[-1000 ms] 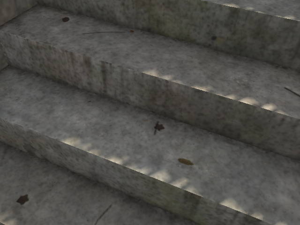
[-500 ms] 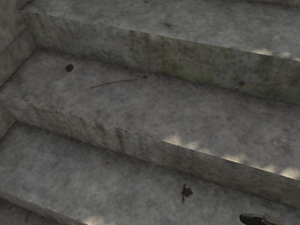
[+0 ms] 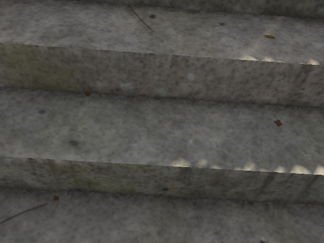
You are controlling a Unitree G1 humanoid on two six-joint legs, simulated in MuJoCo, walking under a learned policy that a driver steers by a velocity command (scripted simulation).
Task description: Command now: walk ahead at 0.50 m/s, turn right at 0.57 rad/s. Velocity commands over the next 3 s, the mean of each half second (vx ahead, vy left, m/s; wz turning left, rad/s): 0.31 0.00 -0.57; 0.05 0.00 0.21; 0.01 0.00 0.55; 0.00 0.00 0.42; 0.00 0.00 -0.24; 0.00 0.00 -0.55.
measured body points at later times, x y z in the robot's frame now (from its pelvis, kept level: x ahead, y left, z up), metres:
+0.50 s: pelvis +0.25 +0.03 +0.20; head +0.29 +0.01 +0.65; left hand +0.37 +0.28 +0.08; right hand +0.44 -0.21 +0.13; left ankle +0.39 +0.10 -0.43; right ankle +0.10 -0.05 -0.40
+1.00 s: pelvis +0.33 -0.02 +0.29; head +0.32 -0.03 +0.74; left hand +0.49 +0.19 +0.19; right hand +0.40 -0.28 +0.16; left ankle +0.31 +0.11 -0.31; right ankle +0.37 -0.12 -0.43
